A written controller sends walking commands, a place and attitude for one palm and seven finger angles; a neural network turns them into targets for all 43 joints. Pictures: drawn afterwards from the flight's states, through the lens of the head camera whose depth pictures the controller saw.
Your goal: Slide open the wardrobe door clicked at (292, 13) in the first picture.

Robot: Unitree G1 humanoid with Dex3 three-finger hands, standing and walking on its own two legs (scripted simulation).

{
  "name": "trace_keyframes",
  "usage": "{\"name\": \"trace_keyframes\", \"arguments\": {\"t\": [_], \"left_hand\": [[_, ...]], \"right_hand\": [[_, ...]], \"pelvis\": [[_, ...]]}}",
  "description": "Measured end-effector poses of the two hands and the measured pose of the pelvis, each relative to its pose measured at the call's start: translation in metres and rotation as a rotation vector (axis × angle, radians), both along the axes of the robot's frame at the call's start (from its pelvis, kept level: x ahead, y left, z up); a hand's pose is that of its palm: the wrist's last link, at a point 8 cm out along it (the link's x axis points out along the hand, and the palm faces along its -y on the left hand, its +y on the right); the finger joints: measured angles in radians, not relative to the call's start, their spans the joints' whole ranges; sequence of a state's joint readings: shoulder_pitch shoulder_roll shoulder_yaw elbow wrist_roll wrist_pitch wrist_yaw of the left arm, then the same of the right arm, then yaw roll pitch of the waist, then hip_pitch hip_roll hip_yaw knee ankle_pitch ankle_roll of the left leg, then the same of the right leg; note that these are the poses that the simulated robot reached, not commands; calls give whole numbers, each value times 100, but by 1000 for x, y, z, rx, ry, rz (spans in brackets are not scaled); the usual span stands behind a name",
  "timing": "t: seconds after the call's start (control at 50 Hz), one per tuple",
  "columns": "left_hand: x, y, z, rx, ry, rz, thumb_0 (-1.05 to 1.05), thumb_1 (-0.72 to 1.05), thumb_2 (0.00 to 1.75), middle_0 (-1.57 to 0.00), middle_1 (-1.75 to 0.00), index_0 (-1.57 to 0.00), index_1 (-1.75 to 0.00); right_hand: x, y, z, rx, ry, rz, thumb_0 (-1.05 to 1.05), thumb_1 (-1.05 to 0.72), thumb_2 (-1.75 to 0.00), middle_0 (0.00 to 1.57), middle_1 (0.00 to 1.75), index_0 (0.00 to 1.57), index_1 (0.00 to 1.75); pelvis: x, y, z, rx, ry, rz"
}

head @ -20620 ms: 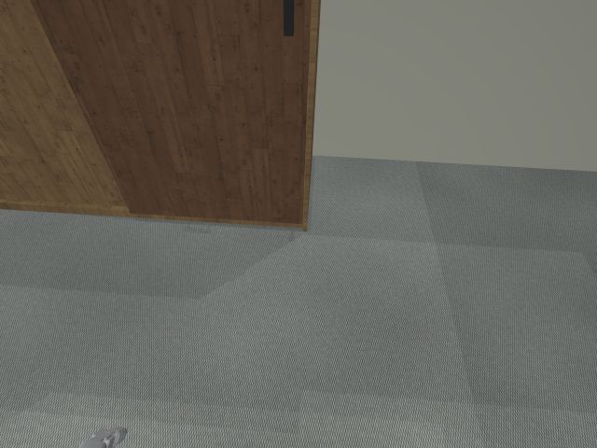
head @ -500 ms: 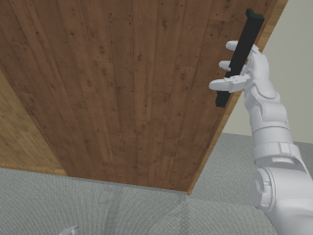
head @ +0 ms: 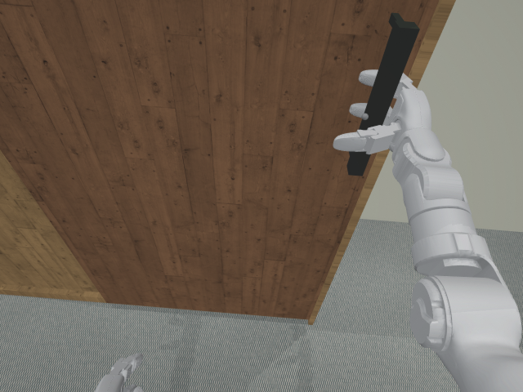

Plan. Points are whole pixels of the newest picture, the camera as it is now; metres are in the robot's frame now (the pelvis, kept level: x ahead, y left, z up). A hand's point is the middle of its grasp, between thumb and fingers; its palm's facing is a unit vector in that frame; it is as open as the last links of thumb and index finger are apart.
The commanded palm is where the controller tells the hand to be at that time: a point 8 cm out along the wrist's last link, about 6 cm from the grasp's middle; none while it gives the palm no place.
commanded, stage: slide the fingers in behind the handle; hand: right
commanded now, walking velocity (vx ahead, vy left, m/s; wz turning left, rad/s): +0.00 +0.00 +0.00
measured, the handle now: (373, 103) +0.51 -0.12 +0.22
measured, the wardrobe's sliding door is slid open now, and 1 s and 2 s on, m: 0.00 0.00 0.00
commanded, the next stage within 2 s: grip the handle and tug to test in 0.16 s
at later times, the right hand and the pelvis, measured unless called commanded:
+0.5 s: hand (364, 116) +0.46 -0.10 +0.23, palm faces -0.01 +1.00 +0.02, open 12.6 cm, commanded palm +0.43 -0.15 +0.23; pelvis +0.00 -0.01 +0.00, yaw +1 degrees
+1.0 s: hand (366, 118) +0.45 -0.10 +0.23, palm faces +0.01 +1.00 +0.00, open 6.0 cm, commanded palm +0.42 -0.15 +0.23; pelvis +0.01 +0.00 +0.00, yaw +0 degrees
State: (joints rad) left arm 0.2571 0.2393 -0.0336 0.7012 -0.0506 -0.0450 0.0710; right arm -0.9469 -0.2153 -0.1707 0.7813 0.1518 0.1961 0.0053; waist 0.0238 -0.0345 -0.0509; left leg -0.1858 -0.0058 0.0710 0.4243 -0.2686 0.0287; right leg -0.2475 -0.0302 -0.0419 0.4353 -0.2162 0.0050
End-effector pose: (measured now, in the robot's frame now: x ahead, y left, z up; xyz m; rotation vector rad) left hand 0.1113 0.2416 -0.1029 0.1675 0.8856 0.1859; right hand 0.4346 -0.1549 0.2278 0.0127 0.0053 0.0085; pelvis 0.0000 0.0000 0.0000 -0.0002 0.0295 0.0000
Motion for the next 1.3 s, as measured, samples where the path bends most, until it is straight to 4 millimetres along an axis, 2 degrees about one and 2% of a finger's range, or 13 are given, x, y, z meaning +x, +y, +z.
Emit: {"name": "trace_keyframes", "arguments": {"t": [0.28,0.4,0.56,0.94,1.3], "left_hand": [[-32,2,-7,7,71,50,1,91,90,-21,-30,-20,-30],[-36,3,-7,7,77,61,1,91,90,-21,-30,-20,-30],[-23,1,-3,8,45,45,1,91,90,-21,-30,-20,-30],[6,-5,-2,-19,3,-3,1,91,90,-21,-30,-20,-30],[27,2,5,-4,-22,-1,1,91,90,-21,-30,-20,-30]], "right_hand": [[9,-1,-3,12,-3,7,-1,50,-30,30,120,30,120],[6,0,-2,10,-18,12,-1,44,-32,31,121,31,121],[1,-1,-2,2,-1,1,-1,17,-44,32,125,34,125],[-4,-2,0,-11,-16,-17,1,-67,-80,36,137,36,137],[-4,-2,0,0,-7,-8,2,-68,-77,34,140,36,138]], "pelvis": [[1,-5,0,2,8,14],[2,-6,0,2,5,19],[1,-6,0,3,-1,15],[8,-3,1,-1,-4,7],[14,2,1,-3,-11,8]]}}
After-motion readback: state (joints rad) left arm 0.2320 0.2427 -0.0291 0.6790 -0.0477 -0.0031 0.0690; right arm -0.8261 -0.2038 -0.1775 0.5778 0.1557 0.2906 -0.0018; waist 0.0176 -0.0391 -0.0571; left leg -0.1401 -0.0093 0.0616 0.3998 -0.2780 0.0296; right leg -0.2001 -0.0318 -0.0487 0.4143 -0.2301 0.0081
